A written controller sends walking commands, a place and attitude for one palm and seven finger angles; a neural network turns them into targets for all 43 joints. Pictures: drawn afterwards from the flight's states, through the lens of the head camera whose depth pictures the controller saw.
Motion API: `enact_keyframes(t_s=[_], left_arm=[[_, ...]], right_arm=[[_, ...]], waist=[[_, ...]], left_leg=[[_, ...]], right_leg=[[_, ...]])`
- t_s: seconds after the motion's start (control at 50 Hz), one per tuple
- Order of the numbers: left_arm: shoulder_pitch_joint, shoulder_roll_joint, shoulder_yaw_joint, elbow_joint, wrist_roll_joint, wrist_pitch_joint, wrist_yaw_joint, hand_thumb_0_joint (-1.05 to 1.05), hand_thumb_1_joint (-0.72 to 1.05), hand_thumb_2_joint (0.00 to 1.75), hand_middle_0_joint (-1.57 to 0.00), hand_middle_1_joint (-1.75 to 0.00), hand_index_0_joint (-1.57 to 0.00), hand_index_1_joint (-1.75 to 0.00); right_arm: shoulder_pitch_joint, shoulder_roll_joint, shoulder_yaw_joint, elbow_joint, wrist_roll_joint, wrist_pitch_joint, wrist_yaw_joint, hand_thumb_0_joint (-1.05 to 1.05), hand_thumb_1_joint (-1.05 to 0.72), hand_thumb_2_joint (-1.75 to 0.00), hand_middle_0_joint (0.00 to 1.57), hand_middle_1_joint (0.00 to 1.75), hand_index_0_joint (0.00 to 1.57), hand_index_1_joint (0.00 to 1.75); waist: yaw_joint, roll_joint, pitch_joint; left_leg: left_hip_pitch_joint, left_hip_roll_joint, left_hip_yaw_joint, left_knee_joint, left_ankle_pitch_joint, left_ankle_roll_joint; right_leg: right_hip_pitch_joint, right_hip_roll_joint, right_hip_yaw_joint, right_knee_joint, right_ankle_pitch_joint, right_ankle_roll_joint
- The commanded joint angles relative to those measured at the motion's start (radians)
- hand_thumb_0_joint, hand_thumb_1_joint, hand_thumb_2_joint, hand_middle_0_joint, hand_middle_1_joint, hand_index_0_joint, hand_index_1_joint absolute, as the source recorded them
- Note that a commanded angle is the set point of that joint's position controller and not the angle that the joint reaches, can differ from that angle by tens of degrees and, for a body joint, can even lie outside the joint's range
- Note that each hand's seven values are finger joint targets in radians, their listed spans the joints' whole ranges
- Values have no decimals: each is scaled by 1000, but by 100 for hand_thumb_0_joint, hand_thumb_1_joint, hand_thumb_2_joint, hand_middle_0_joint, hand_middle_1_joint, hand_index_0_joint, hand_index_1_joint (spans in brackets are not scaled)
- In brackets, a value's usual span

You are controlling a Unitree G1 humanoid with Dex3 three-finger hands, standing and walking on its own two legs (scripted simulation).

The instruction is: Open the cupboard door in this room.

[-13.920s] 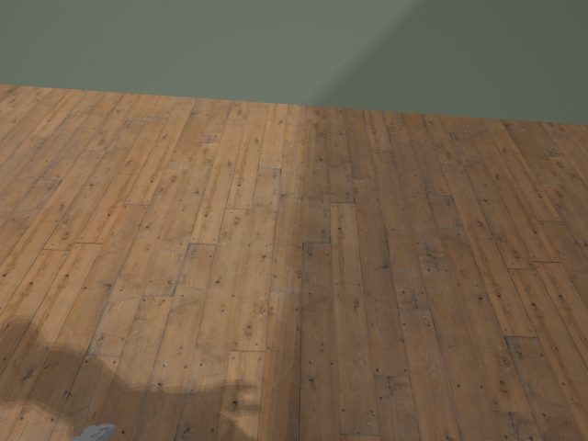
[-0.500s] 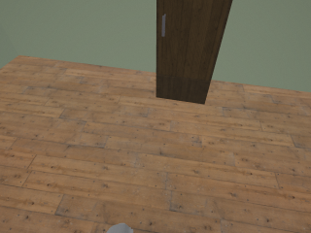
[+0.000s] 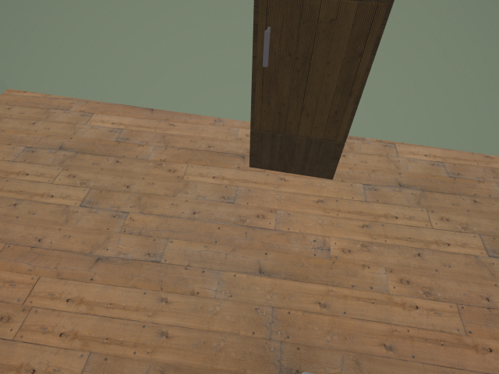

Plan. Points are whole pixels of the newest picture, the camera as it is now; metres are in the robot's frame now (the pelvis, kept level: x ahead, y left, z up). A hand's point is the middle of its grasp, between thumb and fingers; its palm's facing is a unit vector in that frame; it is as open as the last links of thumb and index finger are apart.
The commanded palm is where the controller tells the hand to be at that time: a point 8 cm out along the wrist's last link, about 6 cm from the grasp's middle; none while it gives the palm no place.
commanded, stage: stand and wait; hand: left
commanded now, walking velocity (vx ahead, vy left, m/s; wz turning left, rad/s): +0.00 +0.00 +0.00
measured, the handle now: (267, 47) +1.23 -0.01 -0.05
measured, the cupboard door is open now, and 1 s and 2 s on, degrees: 0 0 0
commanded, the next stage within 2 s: look at it before walking up in 0.64 s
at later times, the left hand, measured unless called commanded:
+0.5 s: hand out of the picture +0.07 +0.13 -0.17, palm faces +0.06 -0.97 -0.24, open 7.2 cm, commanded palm none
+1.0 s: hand out of the picture +0.04 +0.11 -0.17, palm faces +0.07 -0.98 -0.18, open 7.3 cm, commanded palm none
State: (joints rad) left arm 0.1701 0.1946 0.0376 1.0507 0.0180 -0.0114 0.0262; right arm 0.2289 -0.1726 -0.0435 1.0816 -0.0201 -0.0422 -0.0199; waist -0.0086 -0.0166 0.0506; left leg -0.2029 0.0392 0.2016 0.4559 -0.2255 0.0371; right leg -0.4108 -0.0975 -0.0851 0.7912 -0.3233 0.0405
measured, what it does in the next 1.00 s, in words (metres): steps on the spot: right foot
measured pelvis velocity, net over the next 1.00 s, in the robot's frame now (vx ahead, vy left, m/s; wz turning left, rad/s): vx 0.06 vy -0.05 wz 0.02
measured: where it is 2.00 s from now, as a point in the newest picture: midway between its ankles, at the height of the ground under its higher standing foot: outside the picture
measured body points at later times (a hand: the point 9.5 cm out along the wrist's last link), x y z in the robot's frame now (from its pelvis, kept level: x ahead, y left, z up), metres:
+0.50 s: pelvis +0.06 -0.05 +0.00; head +0.07 -0.06 +0.45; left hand +0.07 +0.18 -0.15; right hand +0.04 -0.25 -0.17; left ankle +0.02 +0.10 -0.74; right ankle +0.06 -0.12 -0.74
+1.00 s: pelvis +0.06 -0.05 +0.00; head +0.06 -0.06 +0.45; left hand +0.03 +0.16 -0.15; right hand +0.05 -0.25 -0.16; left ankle +0.02 +0.10 -0.74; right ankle +0.06 -0.12 -0.74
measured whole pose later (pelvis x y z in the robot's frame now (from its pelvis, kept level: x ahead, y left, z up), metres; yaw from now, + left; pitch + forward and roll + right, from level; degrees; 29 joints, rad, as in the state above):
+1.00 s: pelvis +0.06 -0.05 +0.00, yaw +1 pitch -1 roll +0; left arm 0.31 0.11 -0.01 1.16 0.01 -0.02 0.04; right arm 0.30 -0.12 -0.01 1.16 -0.01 -0.01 -0.03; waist 0.00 0.02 0.02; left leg -0.08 0.10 0.15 0.37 -0.26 -0.06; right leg -0.16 0.00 -0.16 0.40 -0.23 -0.06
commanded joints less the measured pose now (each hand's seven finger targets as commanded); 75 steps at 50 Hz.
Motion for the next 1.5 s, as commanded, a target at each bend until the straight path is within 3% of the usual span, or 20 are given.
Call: enact_keyframes(t_s=[0.0, 0.02, 0.04, 0.06, 0.08, 0.1, 0.14, 0.2, 0.22, 0.28, 0.34, 0.46, 0.8, 0.92, 1.3, 1.34, 1.36, 1.42, 1.48], left_arm=[[160, 8, -11, 19, 1, 5, -5, 0, 90, 90, -20, -30, -20, -30], [170, 37, -9, 28, 3, 0, -2, 0, 90, 90, -20, -30, -20, -30], [160, 74, -10, 29, 4, -8, 1, 0, 90, 90, -20, -30, -20, -30], [115, 107, -13, 20, 1, -10, 2, 0, 90, 90, -20, -30, -20, -30], [92, 133, -3, 16, -4, -19, 0, 0, 90, 90, -20, -30, -20, -30], [78, 133, -2, 15, -9, -24, 1, 0, 90, 90, -20, -30, -20, -30], [52, 97, -10, 19, -14, -26, 3, 0, 90, 90, -20, -30, -20, -30], [82, 56, -15, 29, -19, -27, 8, 0, 90, 90, -20, -30, -20, -30], [97, 54, -16, 37, -20, -27, 10, 0, 90, 90, -20, -30, -20, -30], [119, 51, -17, 49, -19, -25, 15, 0, 90, 90, -20, -30, -20, -30], [124, 47, -17, 55, -18, -24, 17, 0, 90, 90, -20, -30, -20, -30], [148, 41, -21, 73, -15, -19, 19, 0, 90, 90, -20, -30, -20, -30], [209, 21, -25, 96, -10, -25, 20, 0, 90, 90, -20, -30, -20, -30], [202, 21, -24, 92, -10, -23, 20, 0, 90, 90, -20, -30, -20, -30], [157, 75, -12, 61, -10, -25, 16, 0, 90, 90, -20, -30, -20, -30], [177, 38, -18, 75, -11, -21, 14, 0, 90, 90, -20, -30, -20, -30], [185, 40, -13, 76, -8, -14, 12, 0, 90, 90, -20, -30, -20, -30], [197, 67, 9, 66, -2, 0, -3, 0, 90, 90, -20, -30, -20, -30], [224, 87, 27, 58, -1, -2, -8, 0, 90, 90, -20, -30, -20, -30]], right_arm=[[6, -104, -10, -19, 1, 4, -3, 0, -90, -90, 20, 30, 20, 30], [16, -79, -6, -12, 5, 7, -1, 0, -90, -90, 20, 30, 20, 30], [40, -46, 2, -8, 9, 10, 2, 0, -90, -90, 20, 30, 20, 30], [68, -22, 9, -2, 11, 20, 8, 0, -90, -90, 20, 30, 20, 30], [97, -13, 16, 11, 4, 31, 6, 0, -90, -90, 20, 30, 20, 30], [118, -25, 15, 26, 2, 37, 5, 0, -90, -90, 20, 30, 20, 30], [165, -19, 19, 58, 3, 29, 4, 0, -90, -90, 20, 30, 20, 30], [174, -16, 26, 80, 4, 10, -1, 0, -90, -90, 20, 30, 20, 30], [169, -18, 26, 82, 6, 7, -4, 0, -90, -90, 20, 30, 20, 30], [170, -14, 24, 85, 7, 10, -10, 0, -90, -90, 20, 30, 20, 30], [176, -10, 23, 89, 8, 18, -13, 0, -90, -90, 20, 30, 20, 30], [165, -9, 22, 88, 11, 31, -16, 0, -90, -90, 20, 30, 20, 30], [148, -17, 26, 74, 9, 30, -20, 0, -90, -90, 20, 30, 20, 30], [157, -19, 25, 74, 8, 28, -19, 0, -90, -90, 20, 30, 20, 30], [157, -63, 13, 68, 10, 14, -15, 0, -90, -90, 20, 30, 20, 30], [176, -27, 20, 79, 4, 16, -13, 0, -90, -90, 20, 30, 20, 30], [196, -23, 18, 77, 2, 22, -11, 0, -90, -90, 20, 30, 20, 30], [181, -33, 9, 53, -3, 33, -4, 0, -90, -90, 20, 30, 20, 30], [193, -30, 4, 26, -3, 29, 2, 0, -90, -90, 20, 30, 20, 30]], waist=[[58, 127, -33], [62, 74, -14], [49, -20, -1], [20, -67, 45], [9, -208, 42], [5, -245, 35], [-17, -149, 12], [7, 18, -36], [13, 32, -51], [15, 31, -56], [10, 20, -42], [5, -5, 12], [1, 31, 32], [5, 9, 61], [10, 19, 25], [9, 13, 11], [8, 2, 18], [19, -22, 122], [18, -82, 133]], left_leg=[[-59, 210, -156, -96, 226, 56], [-96, 173, -137, -60, 119, 15], [-123, 117, -112, -25, -4, -29], [-139, 73, -97, -32, -119, -56], [-94, 49, -86, -10, -134, -71], [-20, 54, -92, 16, -131, -69], [37, 67, -113, -44, -19, -62], [44, 106, -135, -124, 155, -52], [46, 112, -132, -126, 190, -50], [60, 115, -127, -119, 219, -52], [66, 115, -121, -125, 183, -55], [73, 110, -115, -131, 100, -54], [89, 105, -115, -137, 64, -47], [64, 104, -121, -144, 47, -45], [56, 112, -135, -155, 80, -31], [73, 104, -115, -144, -8, -39], [63, 96, -103, -126, -94, -39], [-29, 77, -74, -73, -278, -34], [-101, 48, -43, 60, -289, -28]], right_leg=[[229, 8, -23, -262, 154, 7], [280, -11, 3, -342, 209, 4], [284, -77, 91, -407, 244, -21], [238, -153, 162, -448, 229, -60], [175, -186, 217, -504, 177, -106], [118, -194, 227, -566, 111, -125], [134, -142, 167, -527, 175, -121], [243, -68, 72, -422, 346, -78], [277, -63, 59, -409, 395, -71], [299, -65, 56, -405, 470, -71], [294, -63, 57, -418, 464, -72], [253, -57, 67, -458, 376, -70], [222, -48, 87, -501, 280, -72], [212, -46, 82, -504, 229, -73], [247, -47, 70, -464, 271, -79], [236, -45, 80, -482, 140, -74], [222, -40, 92, -478, 14, -79], [123, -52, 156, -519, -289, -100], [121, -99, 260, -560, -403, -152]])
